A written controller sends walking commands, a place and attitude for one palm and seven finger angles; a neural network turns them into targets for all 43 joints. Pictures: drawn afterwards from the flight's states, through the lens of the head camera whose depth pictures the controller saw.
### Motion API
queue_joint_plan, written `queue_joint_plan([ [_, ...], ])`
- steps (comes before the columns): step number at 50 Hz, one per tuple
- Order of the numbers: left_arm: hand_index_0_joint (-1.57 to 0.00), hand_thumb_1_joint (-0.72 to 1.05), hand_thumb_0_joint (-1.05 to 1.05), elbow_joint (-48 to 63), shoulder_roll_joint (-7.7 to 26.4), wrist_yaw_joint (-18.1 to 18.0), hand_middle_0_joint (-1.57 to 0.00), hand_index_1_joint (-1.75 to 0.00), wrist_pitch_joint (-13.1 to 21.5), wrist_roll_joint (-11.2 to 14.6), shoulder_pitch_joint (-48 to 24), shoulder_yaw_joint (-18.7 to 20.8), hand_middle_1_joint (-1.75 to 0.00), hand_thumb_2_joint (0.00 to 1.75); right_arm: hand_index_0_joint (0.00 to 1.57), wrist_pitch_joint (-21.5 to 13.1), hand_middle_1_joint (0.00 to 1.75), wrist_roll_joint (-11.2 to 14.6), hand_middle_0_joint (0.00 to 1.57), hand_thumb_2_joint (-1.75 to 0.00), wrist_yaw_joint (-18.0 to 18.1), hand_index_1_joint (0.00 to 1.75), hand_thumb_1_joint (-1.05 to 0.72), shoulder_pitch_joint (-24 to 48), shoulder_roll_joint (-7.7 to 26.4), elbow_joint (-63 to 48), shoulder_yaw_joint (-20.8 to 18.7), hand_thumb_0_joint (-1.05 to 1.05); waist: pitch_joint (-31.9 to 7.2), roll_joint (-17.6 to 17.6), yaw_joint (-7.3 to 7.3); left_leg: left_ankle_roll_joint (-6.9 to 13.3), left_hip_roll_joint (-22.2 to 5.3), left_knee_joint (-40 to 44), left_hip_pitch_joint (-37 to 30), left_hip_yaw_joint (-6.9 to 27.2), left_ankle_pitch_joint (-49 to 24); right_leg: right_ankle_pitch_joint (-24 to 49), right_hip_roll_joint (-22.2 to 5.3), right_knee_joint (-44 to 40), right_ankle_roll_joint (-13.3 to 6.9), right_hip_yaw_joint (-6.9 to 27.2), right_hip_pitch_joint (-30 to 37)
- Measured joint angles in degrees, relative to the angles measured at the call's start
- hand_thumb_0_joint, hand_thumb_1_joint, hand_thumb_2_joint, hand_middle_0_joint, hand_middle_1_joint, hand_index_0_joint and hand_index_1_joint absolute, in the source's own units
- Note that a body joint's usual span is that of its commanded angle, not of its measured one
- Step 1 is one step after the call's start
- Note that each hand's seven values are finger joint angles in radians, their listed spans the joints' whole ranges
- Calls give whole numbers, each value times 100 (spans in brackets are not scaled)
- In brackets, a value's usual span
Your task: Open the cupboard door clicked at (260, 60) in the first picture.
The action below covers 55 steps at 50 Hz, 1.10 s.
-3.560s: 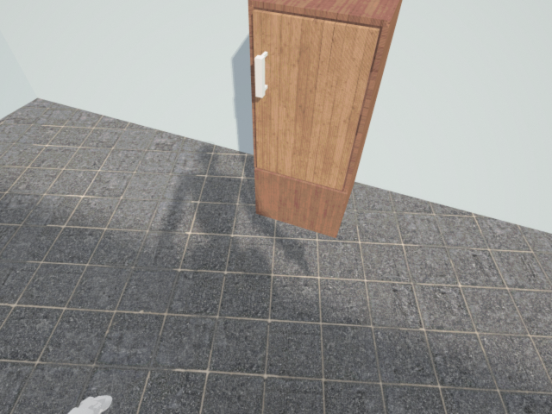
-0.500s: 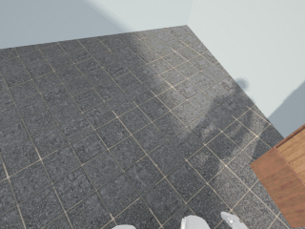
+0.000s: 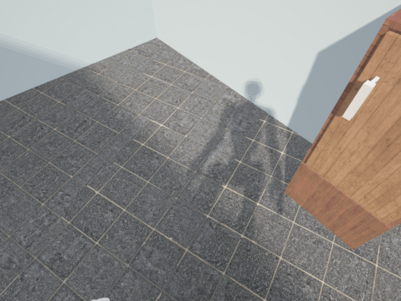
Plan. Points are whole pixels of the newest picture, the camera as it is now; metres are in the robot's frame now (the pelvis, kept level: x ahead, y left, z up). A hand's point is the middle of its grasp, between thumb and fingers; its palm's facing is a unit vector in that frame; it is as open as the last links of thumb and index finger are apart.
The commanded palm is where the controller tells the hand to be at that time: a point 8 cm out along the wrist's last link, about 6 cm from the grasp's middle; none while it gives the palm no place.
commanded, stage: turn to face it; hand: left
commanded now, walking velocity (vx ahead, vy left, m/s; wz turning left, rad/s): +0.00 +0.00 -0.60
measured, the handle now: (361, 98) +0.65 -0.45 +0.00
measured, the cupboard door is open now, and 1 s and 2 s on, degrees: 0 0 0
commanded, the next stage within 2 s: take the last steps up to it in 1.30 s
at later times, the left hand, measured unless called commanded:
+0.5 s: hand out of the picture +0.14 +0.24 -0.17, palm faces -0.19 -0.96 -0.20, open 7.4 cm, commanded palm none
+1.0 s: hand (151, 276) +0.19 +0.12 -0.13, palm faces -0.53 -0.80 -0.29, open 7.4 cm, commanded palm none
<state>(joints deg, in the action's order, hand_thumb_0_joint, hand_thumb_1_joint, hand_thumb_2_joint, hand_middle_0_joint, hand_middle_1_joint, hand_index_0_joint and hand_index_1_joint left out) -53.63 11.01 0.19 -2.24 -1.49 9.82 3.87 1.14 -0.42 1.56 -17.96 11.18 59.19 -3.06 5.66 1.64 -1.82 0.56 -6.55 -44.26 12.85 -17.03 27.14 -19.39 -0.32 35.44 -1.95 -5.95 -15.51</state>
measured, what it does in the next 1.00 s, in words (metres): steps on the spot, turning right: left foot, then right foot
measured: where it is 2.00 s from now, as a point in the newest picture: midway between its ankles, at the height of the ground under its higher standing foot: outside the picture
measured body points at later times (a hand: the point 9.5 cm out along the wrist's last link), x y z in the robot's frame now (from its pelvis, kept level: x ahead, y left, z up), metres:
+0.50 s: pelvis +0.02 +0.05 +0.01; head +0.06 +0.08 +0.46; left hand +0.15 +0.29 -0.15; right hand +0.08 -0.22 -0.10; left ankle +0.06 +0.15 -0.72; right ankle -0.03 -0.08 -0.67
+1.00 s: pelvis -0.02 +0.02 +0.01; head -0.02 -0.02 +0.45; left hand +0.22 +0.16 -0.11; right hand -0.16 -0.21 -0.16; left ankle +0.05 +0.16 -0.66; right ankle -0.07 -0.06 -0.72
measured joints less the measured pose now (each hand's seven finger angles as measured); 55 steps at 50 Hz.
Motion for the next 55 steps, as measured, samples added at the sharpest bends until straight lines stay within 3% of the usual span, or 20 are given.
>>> queue_joint_plan([
  [2,-20,91,1,50,32,-63,-20,-30,87,45,-23,-7,-30,90,20,132,30,19,20,-90,18,30,-90,26,51,19,-7,1,48,14,-1,-201,80,-1221,552,599,345,-34,68,11,-79,51,38],
  [5,-20,91,1,87,62,-131,-20,-30,67,73,33,8,-30,90,20,244,30,4,20,-90,6,30,-90,184,104,-31,-32,1,8,-3,51,-367,70,-2007,1130,1156,43,141,178,-302,-80,207,191],
  [12,-20,91,1,38,60,-67,-20,-30,38,30,144,-20,-30,90,20,188,30,-21,20,-90,-29,30,-91,785,148,-439,-63,1,-115,-104,127,-581,17,-1358,1502,1679,-466,407,255,-662,-36,696,212],
  [18,-20,91,1,95,90,-19,-20,-30,-11,1,200,15,-30,90,20,83,30,30,20,-90,-23,30,-91,1203,104,-716,-5,1,-162,-230,316,-561,283,-41,998,1638,-413,374,306,-458,152,1148,-7],
  [20,-20,91,1,107,144,-26,-20,-30,-57,20,223,50,-30,90,20,5,30,51,20,-90,-13,30,-90,1240,74,-799,33,1,-203,-287,341,-518,385,808,604,1549,-791,283,347,-252,254,1273,-126],
  [22,-20,91,1,107,273,-35,-20,-30,-133,64,203,116,-30,90,20,-79,30,31,20,-90,-6,30,-90,1249,-38,-830,88,1,-189,-502,382,-166,456,1004,486,1346,-1197,-195,321,328,305,1380,-355],
  [24,-20,91,1,98,360,-33,-20,-30,-183,42,205,164,-30,90,20,-86,30,-10,20,-90,-33,30,-90,1182,-108,-888,169,0,-184,-544,402,15,355,976,398,1187,-1043,-815,342,1466,382,1156,-719],
  [27,-20,91,1,98,462,47,-20,-30,-224,6,212,233,-30,90,20,-67,30,-51,20,-90,-10,30,-90,1028,-191,-910,222,0,-193,-520,368,57,213,1281,171,1018,-1089,-729,222,2808,489,825,-1111],
  [31,-20,91,1,143,508,116,-20,-30,-254,15,201,258,-30,90,20,-63,30,-51,21,-90,-2,30,-90,835,-205,-853,215,1,-175,-435,336,69,85,1605,-12,783,-1259,-413,-28,3280,596,635,-1240],
  [39,-20,91,1,155,366,153,-20,-30,-337,21,60,194,-30,90,20,-36,30,-64,21,-90,-58,30,-90,509,-56,-640,65,1,-85,-230,150,-21,-177,1592,-85,186,-1240,-546,-341,1884,615,298,-782],
  [42,-20,91,1,192,274,153,-20,-30,-278,30,-51,134,-30,90,20,-7,30,-77,21,-90,-89,30,-90,414,76,-543,-10,1,-51,-107,55,-126,-335,1352,-8,-20,-1138,-549,-302,1079,513,158,-472],
  [45,-20,91,1,280,236,137,-20,-30,-100,17,-107,54,-30,90,20,40,30,-49,21,-90,-120,30,-90,239,229,-489,-72,1,-114,-22,7,-292,-515,685,263,-96,-836,153,-221,-109,273,109,8],
  [47,-20,91,1,267,124,65,-20,-30,8,29,-184,-14,-30,90,20,186,30,-35,20,-90,-97,30,-90,246,374,-406,-111,1,-87,173,-31,-383,-467,-379,724,542,-42,52,-84,111,75,121,-114],
  [49,-20,91,1,273,28,5,-20,-30,38,40,-176,-56,-30,90,20,301,30,-30,20,-90,-68,30,-90,252,442,-345,-134,1,-125,236,-42,-401,-269,-1283,1111,1020,99,45,-33,45,-7,164,-85],
  [52,-20,91,1,247,-37,-44,-20,-30,39,46,-107,-85,-30,90,20,314,30,-53,20,-90,-71,30,-91,322,434,-315,-131,1,-207,186,-17,-463,-95,-1866,1442,1315,-314,274,24,-312,-34,312,14],
  [55,-20,91,1,179,-61,-48,-20,-30,45,43,-56,-110,-30,90,20,251,30,-60,20,-90,-79,30,-91,385,366,-360,-108,1,-268,110,-15,-524,-10,-1770,1513,1442,-605,464,82,-590,-74,423,81],
])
